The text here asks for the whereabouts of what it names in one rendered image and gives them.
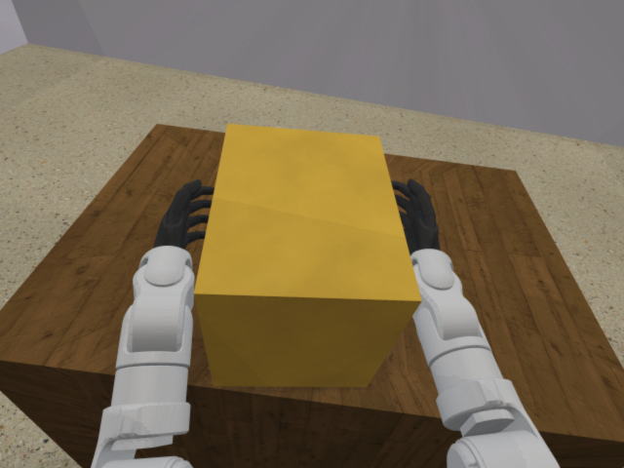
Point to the carton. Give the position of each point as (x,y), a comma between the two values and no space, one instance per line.
(305,277)

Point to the pedestal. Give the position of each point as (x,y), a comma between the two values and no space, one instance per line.
(60,332)

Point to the robot right upper arm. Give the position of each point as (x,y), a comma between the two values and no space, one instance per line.
(514,449)

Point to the robot right forearm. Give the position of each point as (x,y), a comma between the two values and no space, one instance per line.
(473,396)

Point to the right robot hand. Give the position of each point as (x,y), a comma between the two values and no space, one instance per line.
(421,229)

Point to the left robot hand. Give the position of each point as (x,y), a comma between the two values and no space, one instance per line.
(176,221)

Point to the robot left forearm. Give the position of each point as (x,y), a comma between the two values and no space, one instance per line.
(148,402)

